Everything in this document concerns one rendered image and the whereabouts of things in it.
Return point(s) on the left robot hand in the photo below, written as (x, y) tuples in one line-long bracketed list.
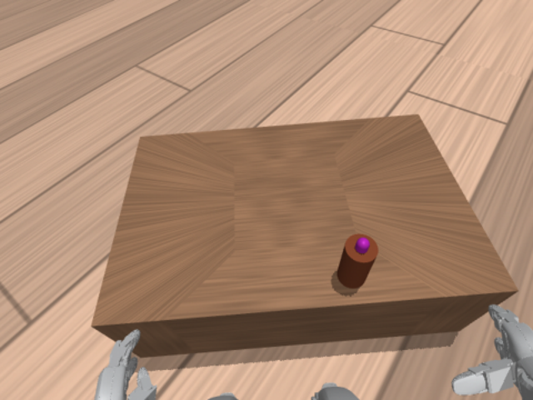
[(113, 380)]

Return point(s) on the right robot hand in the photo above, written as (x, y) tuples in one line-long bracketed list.
[(497, 375)]

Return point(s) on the bottle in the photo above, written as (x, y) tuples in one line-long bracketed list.
[(358, 256)]

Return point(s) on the right robot arm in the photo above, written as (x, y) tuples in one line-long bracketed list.
[(524, 377)]

